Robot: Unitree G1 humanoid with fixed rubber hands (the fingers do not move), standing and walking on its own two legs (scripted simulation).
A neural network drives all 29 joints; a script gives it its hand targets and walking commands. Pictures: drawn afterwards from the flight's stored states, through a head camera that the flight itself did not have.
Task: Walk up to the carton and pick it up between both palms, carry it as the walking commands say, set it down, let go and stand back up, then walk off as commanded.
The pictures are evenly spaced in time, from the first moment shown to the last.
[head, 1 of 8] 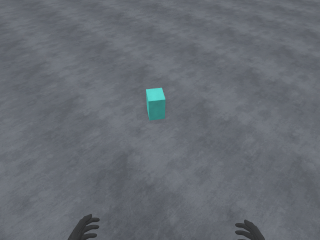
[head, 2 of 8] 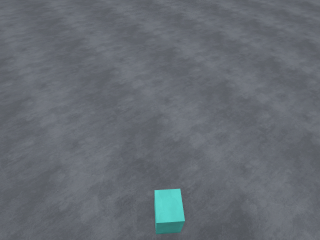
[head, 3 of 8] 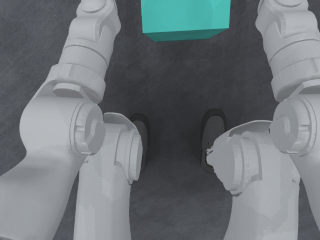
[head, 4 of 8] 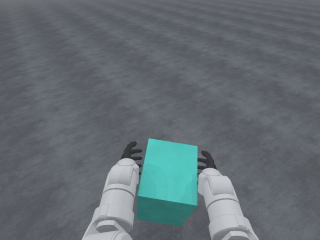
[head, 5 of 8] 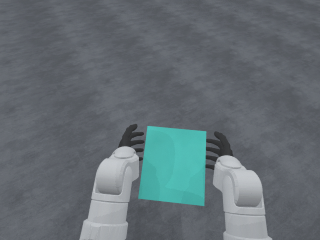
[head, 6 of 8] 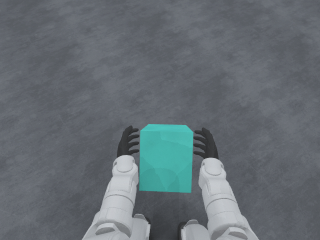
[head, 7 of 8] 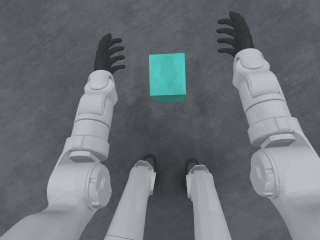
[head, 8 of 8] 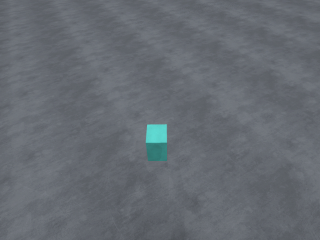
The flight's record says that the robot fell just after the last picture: no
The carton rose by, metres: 0.67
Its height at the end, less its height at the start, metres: +0.00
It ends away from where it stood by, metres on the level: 2.66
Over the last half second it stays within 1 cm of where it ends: yes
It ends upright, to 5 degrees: yes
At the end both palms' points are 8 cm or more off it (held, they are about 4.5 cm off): yes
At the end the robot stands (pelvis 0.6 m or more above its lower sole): yes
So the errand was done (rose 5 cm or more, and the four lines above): yes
